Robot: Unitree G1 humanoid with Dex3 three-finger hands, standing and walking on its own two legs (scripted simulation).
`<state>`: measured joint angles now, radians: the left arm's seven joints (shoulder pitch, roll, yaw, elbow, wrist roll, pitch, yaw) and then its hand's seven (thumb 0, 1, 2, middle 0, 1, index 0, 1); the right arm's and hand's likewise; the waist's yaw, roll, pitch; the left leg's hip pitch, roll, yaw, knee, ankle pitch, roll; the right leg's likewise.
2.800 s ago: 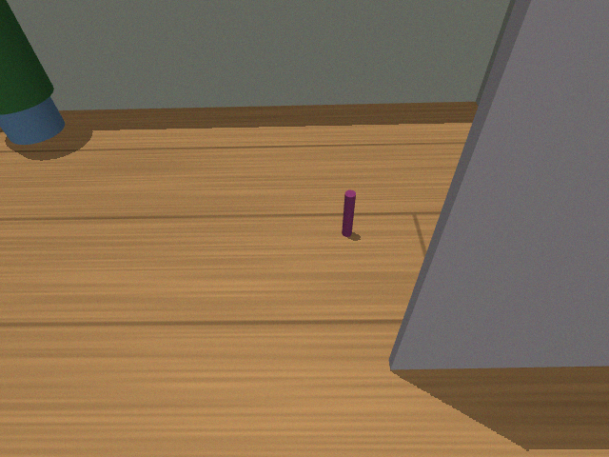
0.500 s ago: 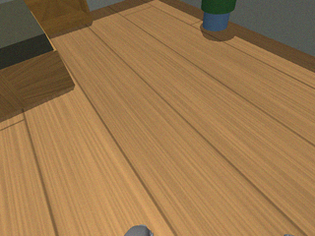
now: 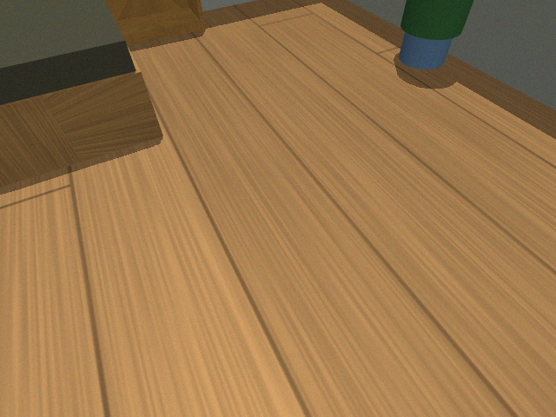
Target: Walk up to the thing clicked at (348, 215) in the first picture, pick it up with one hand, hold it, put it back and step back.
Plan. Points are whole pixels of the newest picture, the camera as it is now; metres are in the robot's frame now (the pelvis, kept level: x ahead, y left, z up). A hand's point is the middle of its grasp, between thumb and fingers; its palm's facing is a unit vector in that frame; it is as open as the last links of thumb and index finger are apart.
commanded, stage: walk up
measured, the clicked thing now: out of the picture +0.48 -1.07 -0.62
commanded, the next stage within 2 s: stand in 0.58 s
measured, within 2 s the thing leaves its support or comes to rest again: neither
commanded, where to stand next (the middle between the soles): +0.06 -0.02 m, yaw -1 degrees
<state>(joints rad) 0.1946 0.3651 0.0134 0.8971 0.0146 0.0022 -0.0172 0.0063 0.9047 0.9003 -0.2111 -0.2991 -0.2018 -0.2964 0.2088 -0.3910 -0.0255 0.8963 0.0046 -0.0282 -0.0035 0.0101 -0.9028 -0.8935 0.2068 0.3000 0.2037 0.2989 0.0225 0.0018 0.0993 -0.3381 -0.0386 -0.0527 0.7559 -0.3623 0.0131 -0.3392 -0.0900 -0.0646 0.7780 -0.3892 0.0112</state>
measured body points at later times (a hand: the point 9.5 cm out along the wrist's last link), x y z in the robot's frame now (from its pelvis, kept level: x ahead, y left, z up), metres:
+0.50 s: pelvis -0.01 -0.01 +0.03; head +0.00 +0.00 +0.48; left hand +0.06 +0.31 -0.10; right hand +0.10 -0.31 -0.10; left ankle +0.02 +0.12 -0.71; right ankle +0.02 -0.14 -0.71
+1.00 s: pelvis +0.01 -0.02 +0.04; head +0.02 -0.03 +0.49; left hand +0.07 +0.28 -0.09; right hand +0.11 -0.32 -0.10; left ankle +0.02 +0.12 -0.71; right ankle +0.02 -0.14 -0.71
